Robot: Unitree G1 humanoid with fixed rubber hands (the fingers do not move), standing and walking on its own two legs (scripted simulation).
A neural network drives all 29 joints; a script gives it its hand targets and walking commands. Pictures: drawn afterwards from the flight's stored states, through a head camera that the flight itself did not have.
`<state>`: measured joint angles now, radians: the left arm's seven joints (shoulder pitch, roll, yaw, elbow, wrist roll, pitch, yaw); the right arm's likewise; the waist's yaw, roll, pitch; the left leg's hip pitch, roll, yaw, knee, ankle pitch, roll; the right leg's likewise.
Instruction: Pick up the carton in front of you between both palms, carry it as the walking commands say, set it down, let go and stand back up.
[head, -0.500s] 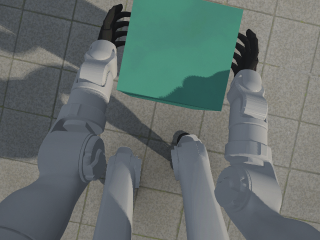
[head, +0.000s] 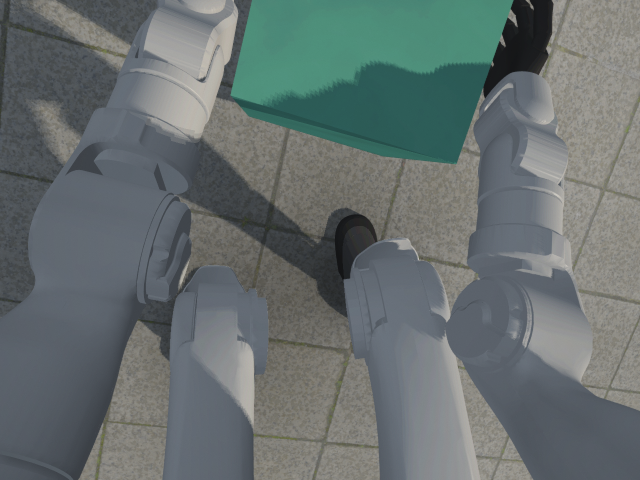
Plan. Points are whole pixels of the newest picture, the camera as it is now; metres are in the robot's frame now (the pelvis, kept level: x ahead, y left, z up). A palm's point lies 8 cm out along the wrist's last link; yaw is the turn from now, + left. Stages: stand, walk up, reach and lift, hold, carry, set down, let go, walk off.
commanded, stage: set down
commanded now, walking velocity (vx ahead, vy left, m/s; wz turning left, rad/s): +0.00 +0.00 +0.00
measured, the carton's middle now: (353, 47) +0.52 -0.12 -0.25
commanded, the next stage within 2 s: none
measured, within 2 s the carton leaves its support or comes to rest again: rests again in 0.80 s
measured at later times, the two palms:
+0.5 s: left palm out of the picture +0.56 +0.03 -0.20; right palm (498, 79) +0.46 -0.25 -0.18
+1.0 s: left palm out of the picture +0.56 +0.03 -0.21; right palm (498, 81) +0.46 -0.27 -0.20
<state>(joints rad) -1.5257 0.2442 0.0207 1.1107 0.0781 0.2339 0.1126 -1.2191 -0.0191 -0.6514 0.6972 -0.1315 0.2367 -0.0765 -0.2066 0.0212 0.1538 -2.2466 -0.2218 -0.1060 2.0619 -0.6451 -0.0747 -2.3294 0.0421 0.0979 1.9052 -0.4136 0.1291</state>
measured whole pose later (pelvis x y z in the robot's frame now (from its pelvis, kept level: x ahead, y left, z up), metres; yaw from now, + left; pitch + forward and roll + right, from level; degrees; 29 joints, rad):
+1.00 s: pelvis +0.00 +0.00 -0.03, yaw +0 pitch +43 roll -5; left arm -1.56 0.25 0.04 1.20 0.15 0.16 0.01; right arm -1.30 -0.16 -0.67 1.00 -0.14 0.14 0.00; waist -0.20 0.00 0.26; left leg -2.26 -0.14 -0.07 2.18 -0.67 -0.02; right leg -2.32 0.01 0.06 2.01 -0.45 0.12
